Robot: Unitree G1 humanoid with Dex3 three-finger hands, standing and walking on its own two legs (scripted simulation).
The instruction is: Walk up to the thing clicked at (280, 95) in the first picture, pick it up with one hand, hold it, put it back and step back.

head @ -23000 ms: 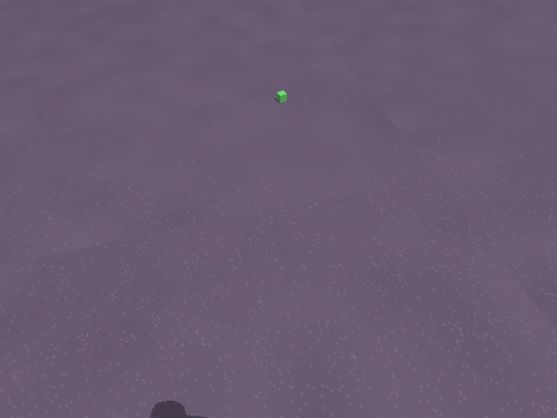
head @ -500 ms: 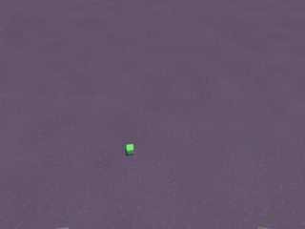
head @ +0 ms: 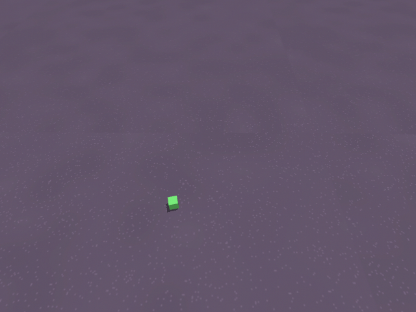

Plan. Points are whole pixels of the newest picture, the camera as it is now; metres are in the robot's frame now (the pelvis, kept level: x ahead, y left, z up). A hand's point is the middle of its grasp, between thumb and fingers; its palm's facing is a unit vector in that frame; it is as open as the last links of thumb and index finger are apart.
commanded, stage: stand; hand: left
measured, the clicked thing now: (173, 202) +0.79 +0.26 -0.76
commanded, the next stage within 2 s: walk up in 0.50 s
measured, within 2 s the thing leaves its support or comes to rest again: neither
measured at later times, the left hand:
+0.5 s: hand out of the picture +0.07 +0.25 -0.16, palm faces -0.04 -0.94 -0.33, open 7.4 cm
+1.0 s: hand out of the picture +0.14 +0.34 -0.17, palm faces -0.04 -0.94 -0.33, open 7.4 cm
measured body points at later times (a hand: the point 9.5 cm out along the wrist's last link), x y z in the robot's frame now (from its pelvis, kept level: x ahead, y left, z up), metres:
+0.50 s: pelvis +0.00 +0.00 +0.00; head +0.01 +0.00 +0.45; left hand +0.08 +0.30 -0.13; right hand +0.07 -0.30 -0.13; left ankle +0.03 +0.13 -0.75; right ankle +0.00 -0.13 -0.75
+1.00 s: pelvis +0.11 +0.06 -0.01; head +0.13 +0.08 +0.44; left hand +0.15 +0.38 -0.14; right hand +0.16 -0.27 -0.11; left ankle +0.12 +0.16 -0.75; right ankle +0.14 -0.10 -0.69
